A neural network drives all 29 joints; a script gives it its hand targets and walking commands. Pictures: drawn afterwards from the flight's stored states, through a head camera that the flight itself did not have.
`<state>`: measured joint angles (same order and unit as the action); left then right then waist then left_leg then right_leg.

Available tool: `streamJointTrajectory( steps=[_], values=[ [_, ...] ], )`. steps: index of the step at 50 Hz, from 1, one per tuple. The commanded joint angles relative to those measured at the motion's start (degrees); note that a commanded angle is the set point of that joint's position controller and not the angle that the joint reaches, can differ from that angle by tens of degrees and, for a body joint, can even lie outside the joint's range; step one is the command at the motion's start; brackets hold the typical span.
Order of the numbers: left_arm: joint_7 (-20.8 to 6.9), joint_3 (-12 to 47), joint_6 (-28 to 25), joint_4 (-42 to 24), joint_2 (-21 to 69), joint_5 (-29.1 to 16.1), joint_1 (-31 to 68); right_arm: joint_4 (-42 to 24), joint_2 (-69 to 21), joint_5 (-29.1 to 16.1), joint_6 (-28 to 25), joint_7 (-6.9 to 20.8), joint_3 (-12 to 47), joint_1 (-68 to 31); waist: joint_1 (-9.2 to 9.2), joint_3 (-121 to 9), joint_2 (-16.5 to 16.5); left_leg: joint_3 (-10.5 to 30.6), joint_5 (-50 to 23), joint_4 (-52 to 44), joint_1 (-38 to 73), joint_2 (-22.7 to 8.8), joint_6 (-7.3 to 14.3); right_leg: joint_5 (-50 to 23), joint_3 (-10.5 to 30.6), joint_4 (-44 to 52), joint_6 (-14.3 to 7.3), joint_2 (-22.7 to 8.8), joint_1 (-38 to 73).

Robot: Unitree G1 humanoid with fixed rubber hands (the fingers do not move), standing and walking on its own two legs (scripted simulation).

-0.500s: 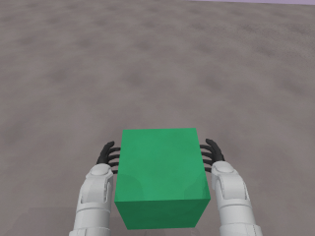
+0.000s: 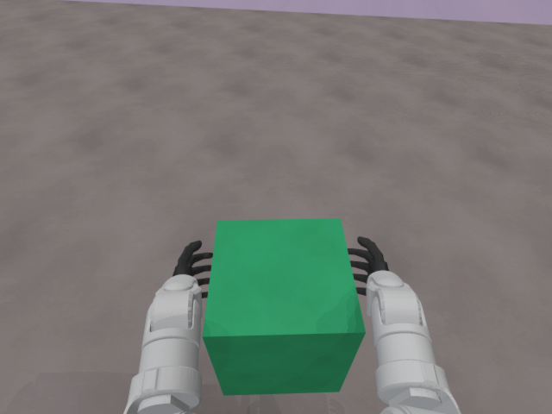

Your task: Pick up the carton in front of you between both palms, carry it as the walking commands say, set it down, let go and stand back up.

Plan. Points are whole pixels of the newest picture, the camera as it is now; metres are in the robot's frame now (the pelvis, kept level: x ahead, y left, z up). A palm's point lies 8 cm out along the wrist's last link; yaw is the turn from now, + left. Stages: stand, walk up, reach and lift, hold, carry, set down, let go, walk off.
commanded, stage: set down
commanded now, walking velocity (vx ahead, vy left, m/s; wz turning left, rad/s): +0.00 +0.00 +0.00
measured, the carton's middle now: (280, 309) +0.31 +0.00 -0.06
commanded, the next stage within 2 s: none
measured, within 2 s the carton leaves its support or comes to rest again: rests again in 1.80 s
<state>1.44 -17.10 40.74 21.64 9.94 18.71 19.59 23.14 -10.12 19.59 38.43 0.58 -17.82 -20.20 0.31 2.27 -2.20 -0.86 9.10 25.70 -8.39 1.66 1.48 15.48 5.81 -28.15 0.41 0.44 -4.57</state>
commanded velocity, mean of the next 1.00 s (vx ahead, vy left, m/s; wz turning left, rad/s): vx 0.00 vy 0.00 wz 0.00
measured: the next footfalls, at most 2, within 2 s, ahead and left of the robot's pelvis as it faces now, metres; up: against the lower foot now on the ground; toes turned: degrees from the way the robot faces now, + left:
none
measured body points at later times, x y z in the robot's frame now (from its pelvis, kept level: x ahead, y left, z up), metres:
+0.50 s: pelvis -0.03 -0.01 -0.08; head +0.17 +0.01 +0.32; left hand +0.35 +0.16 -0.18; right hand +0.36 -0.14 -0.16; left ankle +0.07 +0.10 -0.74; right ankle +0.02 -0.14 -0.74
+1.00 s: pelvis -0.04 -0.01 -0.21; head +0.19 +0.01 +0.17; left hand +0.38 +0.16 -0.32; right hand +0.40 -0.14 -0.30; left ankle +0.06 +0.10 -0.74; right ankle +0.02 -0.14 -0.74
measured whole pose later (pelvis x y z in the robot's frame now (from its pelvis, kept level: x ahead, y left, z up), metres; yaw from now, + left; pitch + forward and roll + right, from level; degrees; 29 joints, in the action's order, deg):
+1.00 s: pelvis -0.04 -0.01 -0.21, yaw -1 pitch +43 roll -3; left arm 5.5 -21.0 11.7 38.8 1.3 10.7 42.4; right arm 39.6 -5.0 9.4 10.0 -6.7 -21.6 -44.4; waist 0.8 -13.1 -1.0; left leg 5.4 23.6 86.4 -105.9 4.8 -1.7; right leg 31.9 3.6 -89.1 2.4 7.2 -100.5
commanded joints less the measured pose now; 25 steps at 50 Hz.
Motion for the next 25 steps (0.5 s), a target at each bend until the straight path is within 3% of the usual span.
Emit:
streamJointTrajectory(
  steps=[1, 2, 3, 4, 5, 6, 7, 8, 9, 10, 11, 12, 13, 14, 15, 16, 17, 18, 19, 20, 21, 22, 23, 24, 25],
  values=[
    [-15.9, 26.2, -4.5, 5.5, 58.5, -14.8, 33.0, 5.3, -52.7, -12.1, -5.3, 16.1, 24.4, -36.0, -0.83, -9.2, 2.9, 7.7, 8.9, -3.2, 8.6, 0.5, -1.2, 7.4, -0.3, 5.2, -4.3, 4.3, -17.5],
    [-15.5, 24.3, -6.2, 6.4, 57.0, -12.9, 39.4, 7.9, -53.2, -10.8, -5.5, 15.5, 23.1, -38.4, -1.44, -12.3, 2.9, 6.6, 8.3, -0.6, 11.5, 1.0, -1.4, 5.6, 0.8, 5.1, -3.6, 2.8, -13.8],
    [-15.4, 20.5, -7.1, 9.7, 53.7, -10.3, 35.8, 9.8, -53.3, -8.9, -6.7, 15.2, 19.7, -38.6, 1.99, -7.7, -0.1, 7.7, 10.9, -1.7, 8.7, -0.3, 0.5, 8.5, -0.8, 2.9, -3.3, 4.1, -17.7],
    [-15.4, 17.1, -7.8, 12.9, 51.7, -8.6, 36.8, 13.7, -51.0, -8.1, -7.7, 15.2, 17.0, -36.7, 2.40, -7.1, 3.0, 6.8, 11.3, -1.1, 6.6, 0.1, -0.1, 7.8, -0.2, 2.4, -3.8, 3.7, -18.9],
    [-14.7, 17.6, -9.3, 12.4, 50.2, -7.8, 41.5, 16.0, -49.9, -7.0, -9.6, 15.2, 15.1, -39.9, 1.21, -9.2, 3.9, 8.4, 16.3, -0.2, 7.1, 0.6, -0.6, 9.6, -0.1, 1.0, -3.3, 3.5, -20.5],
    [-14.1, 14.8, -10.6, 13.7, 50.7, -6.3, 41.0, 14.5, -48.0, -5.1, -11.0, 14.5, 13.7, -40.2, 1.38, -6.6, 2.7, 7.9, 11.6, 1.0, 4.1, 0.4, -0.2, 7.8, -0.5, -0.1, -3.3, 3.8, -24.7],
    [-14.1, 10.6, -12.0, 15.7, 47.2, -3.5, 36.0, 14.9, -46.0, -2.2, -12.2, 13.2, 10.7, -38.9, 2.02, -9.5, -0.6, 6.7, 9.2, 4.1, 0.8, 0.8, -0.4, 7.9, -1.1, -1.2, -3.1, 3.7, -23.3],
    [-13.7, 11.3, -14.0, 15.1, 47.7, -3.9, 40.1, 17.5, -44.0, -1.0, -13.9, 12.2, 8.0, -39.5, -0.16, -10.3, 2.5, 7.0, 7.3, 6.1, -0.4, 1.1, 0.1, 7.2, 0.2, -2.2, -3.6, 3.8, -27.2],
    [-12.8, 11.0, -15.7, 14.3, 43.7, -3.4, 43.8, 18.7, -44.6, -0.6, -15.4, 11.7, 7.4, -41.0, 0.12, -9.7, 1.6, 6.1, 10.2, 7.4, -0.6, 1.2, 0.1, 8.6, 0.1, -4.4, -3.0, 4.2, -31.4],
    [-13.1, 9.7, -16.9, 16.2, 43.0, -2.5, 41.5, 20.8, -41.7, 2.2, -17.6, 11.1, 3.5, -36.4, -2.36, -12.0, 1.8, 7.0, 7.2, 9.4, -2.7, 1.9, -0.6, 5.9, -1.0, -5.6, -3.0, 4.7, -32.4],
    [-12.7, 9.8, -18.6, 16.3, 43.0, -2.3, 42.0, 18.4, -42.2, 1.5, -18.4, 10.6, 5.9, -37.6, -0.69, -12.1, -0.4, 5.5, 7.0, 10.6, -3.0, 2.2, -0.4, 7.0, -0.7, -6.0, -2.8, 4.7, -34.8],
    [-12.6, 8.3, -19.7, 17.2, 41.2, -0.6, 39.3, 16.7, -41.1, 1.1, -20.5, 10.8, 5.7, -36.8, -1.38, -14.7, 4.2, 5.6, 4.8, 11.3, -6.1, 3.1, -0.6, 4.1, -1.1, -8.4, -2.0, 5.7, -35.3],
    [-11.8, 8.6, -21.6, 16.6, 43.6, -1.6, 37.7, 17.4, -39.6, -0.7, -21.5, 10.7, 6.8, -39.0, 2.00, -18.6, 3.1, 6.1, 2.3, 12.5, -7.5, 2.8, -0.6, 3.5, -1.1, -8.9, -2.9, 5.4, -36.2],
    [-12.1, 7.6, -22.8, 18.9, 42.7, -0.6, 35.9, 17.6, -41.2, -0.5, -22.5, 10.1, 10.0, -38.4, 2.29, -20.8, 1.8, 5.3, 1.2, 14.8, -12.5, 3.2, -0.6, 1.2, -0.9, -10.5, -2.5, 5.2, -34.6],
    [-12.0, 10.9, -24.7, 16.9, 42.5, -1.3, 38.7, 16.4, -43.0, -1.4, -24.4, 10.4, 9.5, -37.8, 0.14, -23.1, 1.6, 6.0, -1.5, 16.8, -13.3, 2.8, -0.5, -0.2, -2.3, -13.5, -1.3, 6.5, -39.9],
    [-11.7, 10.8, -26.4, 17.8, 43.8, -0.6, 36.2, 16.7, -40.7, -1.1, -26.4, 9.7, 11.4, -38.6, 0.38, -26.3, 4.2, 5.6, -7.3, 18.8, -13.2, 3.3, -1.5, -2.3, -1.8, -13.3, -2.0, 7.0, -41.0],
    [-11.6, 12.7, -28.3, 15.7, 41.3, -1.2, 39.7, 16.7, -42.6, -2.0, -27.2, 9.5, 11.5, -38.0, 1.22, -29.3, 1.7, 4.1, -6.6, 20.4, -14.4, 3.8, -0.8, -4.5, -1.2, -15.0, -1.3, 6.7, -40.7],
    [-11.7, 13.6, -30.0, 17.0, 41.4, -2.4, 41.1, 15.3, -42.8, -3.8, -29.1, 9.3, 14.0, -41.2, 0.67, -33.0, 2.4, 4.6, -6.6, 22.3, -19.2, 3.8, -0.8, -5.1, -1.3, -17.9, -1.0, 7.0, -40.8],
    [-11.7, 17.0, -31.2, 15.1, 45.4, -3.4, 38.5, 14.5, -47.1, -6.0, -30.1, 9.2, 19.1, -38.9, 3.02, -38.4, 2.1, 4.5, -13.7, 25.0, -18.5, 4.6, -0.4, -10.5, -0.4, -19.5, -0.4, 6.7, -41.6],
    [-12.0, 21.4, -32.8, 13.2, 45.9, -7.4, 46.8, 12.7, -47.0, -6.0, -31.3, 8.6, 19.6, -42.0, -3.66, -46.3, 1.2, 4.9, -15.5, 27.5, -18.6, 5.0, -1.5, -13.5, -2.4, -21.9, 0.7, 7.7, -43.5],
    [-11.8, 20.8, -33.3, 13.6, 47.0, -5.8, 44.3, 12.3, -46.9, -6.6, -32.1, 8.1, 22.5, -42.4, 0.09, -51.3, 2.8, 4.7, -17.2, 30.4, -19.0, 4.4, -1.4, -13.6, -0.8, -23.3, 0.5, 7.5, -46.6],
    [-12.0, 25.3, -33.7, 12.0, 46.9, -9.6, 47.4, 11.5, -48.3, -9.5, -32.2, 7.8, 25.8, -44.4, -1.92, -56.4, 2.1, 4.3, -18.6, 31.7, -17.8, 4.9, -1.8, -12.8, -2.4, -24.5, 1.2, 7.9, -47.7],
    [-11.4, 26.5, -33.7, 11.3, 49.2, -8.5, 44.0, 8.7, -49.7, -10.5, -32.9, 7.6, 30.1, -43.0, 1.38, -59.9, 2.1, 4.4, -20.2, 33.2, -18.0, 4.7, -1.9, -14.9, -2.2, -26.1, 1.5, 7.9, -48.9],
    [-11.2, 28.0, -34.0, 10.0, 49.6, -10.0, 45.6, 6.8, -50.8, -11.2, -33.3, 7.7, 29.6, -43.6, -0.99, -65.1, 2.4, 3.5, -20.7, 34.8, -23.0, 5.5, -2.6, -18.0, -1.3, -26.8, 1.3, 8.4, -46.4],
    [-11.2, 28.1, -33.6, 12.0, 49.8, -10.7, 45.2, 6.1, -49.7, -13.5, -32.7, 7.6, 31.9, -47.1, 0.19, -66.9, 3.0, 4.7, -19.8, 35.9, -22.5, 4.9, -2.1, -17.0, -1.2, -29.3, 1.6, 8.5, -48.6]
  ],
)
